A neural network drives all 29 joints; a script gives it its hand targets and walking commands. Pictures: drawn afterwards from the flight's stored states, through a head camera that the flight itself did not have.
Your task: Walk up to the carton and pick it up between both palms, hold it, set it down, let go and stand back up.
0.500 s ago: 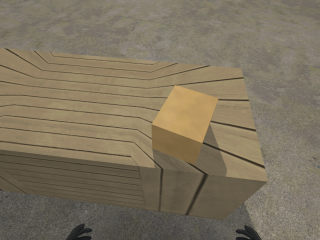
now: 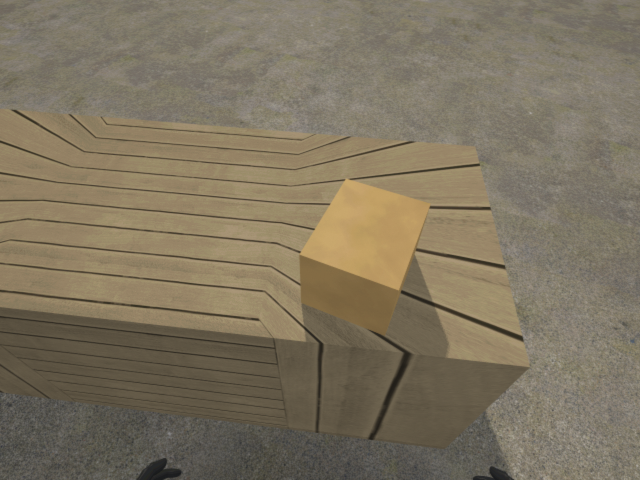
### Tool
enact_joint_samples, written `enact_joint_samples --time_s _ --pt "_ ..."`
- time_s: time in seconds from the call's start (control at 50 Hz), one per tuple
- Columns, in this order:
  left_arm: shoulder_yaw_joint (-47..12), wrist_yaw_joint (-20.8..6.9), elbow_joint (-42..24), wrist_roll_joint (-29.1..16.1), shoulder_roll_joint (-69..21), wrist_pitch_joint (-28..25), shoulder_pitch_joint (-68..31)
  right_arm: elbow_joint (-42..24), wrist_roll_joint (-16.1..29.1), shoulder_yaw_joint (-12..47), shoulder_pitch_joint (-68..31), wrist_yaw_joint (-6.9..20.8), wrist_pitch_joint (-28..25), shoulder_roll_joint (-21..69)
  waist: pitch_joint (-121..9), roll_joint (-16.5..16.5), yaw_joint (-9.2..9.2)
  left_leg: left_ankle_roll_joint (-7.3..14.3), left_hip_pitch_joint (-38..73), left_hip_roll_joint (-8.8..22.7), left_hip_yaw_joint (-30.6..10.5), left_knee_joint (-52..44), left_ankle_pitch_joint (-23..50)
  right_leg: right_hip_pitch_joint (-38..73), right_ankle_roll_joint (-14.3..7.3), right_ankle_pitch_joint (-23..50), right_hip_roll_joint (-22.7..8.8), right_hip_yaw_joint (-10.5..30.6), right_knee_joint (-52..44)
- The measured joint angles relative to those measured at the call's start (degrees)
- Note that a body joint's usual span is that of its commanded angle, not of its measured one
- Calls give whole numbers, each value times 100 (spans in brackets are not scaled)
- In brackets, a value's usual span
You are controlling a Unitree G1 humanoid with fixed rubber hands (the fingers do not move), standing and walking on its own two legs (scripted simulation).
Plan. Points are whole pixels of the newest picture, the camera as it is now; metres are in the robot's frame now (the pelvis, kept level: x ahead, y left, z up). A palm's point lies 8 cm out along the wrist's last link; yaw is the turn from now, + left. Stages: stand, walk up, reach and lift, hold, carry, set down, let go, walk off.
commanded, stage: stand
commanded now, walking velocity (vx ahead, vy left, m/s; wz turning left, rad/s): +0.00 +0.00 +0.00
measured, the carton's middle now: (364, 254) +0.53 -0.07 -0.11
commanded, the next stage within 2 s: none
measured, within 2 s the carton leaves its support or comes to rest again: neither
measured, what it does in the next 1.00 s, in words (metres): stands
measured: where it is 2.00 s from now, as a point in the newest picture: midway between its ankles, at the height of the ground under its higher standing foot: outside the picture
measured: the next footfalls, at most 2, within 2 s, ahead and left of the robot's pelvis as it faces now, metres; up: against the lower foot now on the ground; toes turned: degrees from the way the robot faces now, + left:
none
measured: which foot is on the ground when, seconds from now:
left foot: down 0.00-1.00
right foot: down 0.00-1.00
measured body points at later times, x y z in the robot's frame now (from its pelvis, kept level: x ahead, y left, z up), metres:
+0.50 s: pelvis -0.01 +0.00 +0.00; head +0.00 +0.00 +0.45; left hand +0.07 +0.24 -0.12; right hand +0.07 -0.25 -0.12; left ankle +0.01 +0.12 -0.73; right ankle +0.01 -0.13 -0.73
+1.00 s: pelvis -0.01 +0.00 +0.01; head +0.00 +0.00 +0.46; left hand +0.05 +0.24 -0.13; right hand +0.05 -0.25 -0.13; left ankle +0.01 +0.12 -0.73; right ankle +0.01 -0.13 -0.73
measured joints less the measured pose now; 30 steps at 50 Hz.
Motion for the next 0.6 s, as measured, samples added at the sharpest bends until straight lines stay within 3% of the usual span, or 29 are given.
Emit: enact_joint_samples --time_s 0.6 --pt "-36 39 392 -14 24 -25 162 435 23 53 165 -38 -30 -32 -45 -13 -6 -7 59 26 41 -261 200 36 4 224 28 62 -262"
